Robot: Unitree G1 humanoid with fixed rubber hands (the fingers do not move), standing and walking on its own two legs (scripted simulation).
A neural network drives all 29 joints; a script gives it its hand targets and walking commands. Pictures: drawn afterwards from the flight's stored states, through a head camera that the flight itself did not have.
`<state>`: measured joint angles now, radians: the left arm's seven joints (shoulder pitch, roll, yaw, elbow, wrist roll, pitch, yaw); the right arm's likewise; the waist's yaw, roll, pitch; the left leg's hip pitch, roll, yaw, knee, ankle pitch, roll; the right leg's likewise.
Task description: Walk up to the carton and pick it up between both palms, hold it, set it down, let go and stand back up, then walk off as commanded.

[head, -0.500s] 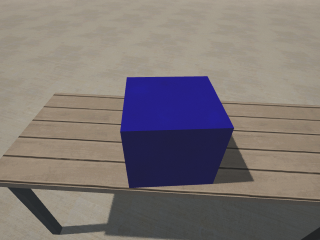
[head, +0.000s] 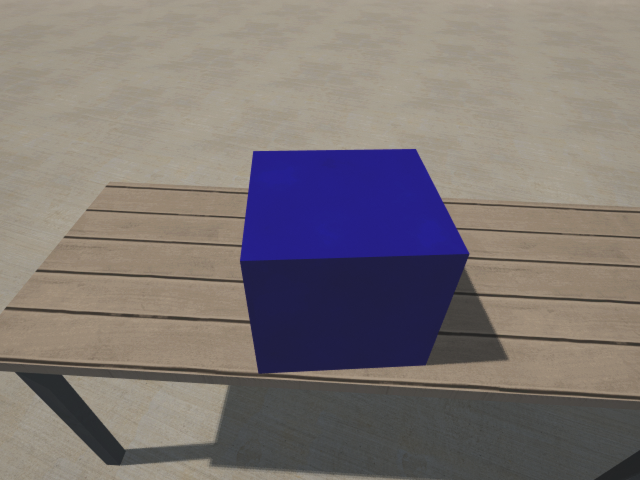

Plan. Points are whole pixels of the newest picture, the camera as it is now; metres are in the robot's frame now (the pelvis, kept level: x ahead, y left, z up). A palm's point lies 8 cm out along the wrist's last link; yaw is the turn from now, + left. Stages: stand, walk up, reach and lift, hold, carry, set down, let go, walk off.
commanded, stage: stand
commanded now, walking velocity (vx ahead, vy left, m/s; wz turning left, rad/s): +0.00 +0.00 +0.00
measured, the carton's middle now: (339, 258) +0.53 +0.01 -0.01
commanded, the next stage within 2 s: walk off in 0.24 s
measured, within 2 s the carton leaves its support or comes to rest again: neither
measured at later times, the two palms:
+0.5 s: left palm out of the picture +0.06 +0.26 -0.12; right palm out of the picture +0.09 -0.25 -0.11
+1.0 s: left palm out of the picture -0.05 +0.33 -0.15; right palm out of the picture +0.02 -0.24 -0.12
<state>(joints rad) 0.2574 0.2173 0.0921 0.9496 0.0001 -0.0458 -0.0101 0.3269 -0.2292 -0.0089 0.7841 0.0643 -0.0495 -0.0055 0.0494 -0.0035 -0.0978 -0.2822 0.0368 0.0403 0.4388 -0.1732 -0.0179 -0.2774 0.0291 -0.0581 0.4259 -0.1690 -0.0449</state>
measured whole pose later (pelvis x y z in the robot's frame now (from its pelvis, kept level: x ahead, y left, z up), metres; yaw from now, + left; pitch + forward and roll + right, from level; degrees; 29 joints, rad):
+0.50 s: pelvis +0.00 +0.00 +0.00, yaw +0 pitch +1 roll +0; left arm 0.23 0.22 0.09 0.95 0.00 -0.04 -0.01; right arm 0.32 -0.24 -0.01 0.78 0.06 -0.05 -0.01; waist 0.05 0.00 -0.06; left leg -0.29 0.04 0.04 0.45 -0.17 -0.02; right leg -0.28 0.03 -0.06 0.43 -0.17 -0.05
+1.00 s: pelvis -0.09 +0.04 -0.02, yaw -1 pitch -2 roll -2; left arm 0.20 0.33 0.09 0.92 0.00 0.06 0.00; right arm 0.16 -0.30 -0.03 0.78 0.06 0.01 -0.01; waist 0.05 -0.02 0.18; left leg -0.40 0.02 0.08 0.63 -0.19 0.06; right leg -0.37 0.06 0.09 1.09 -0.47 -0.02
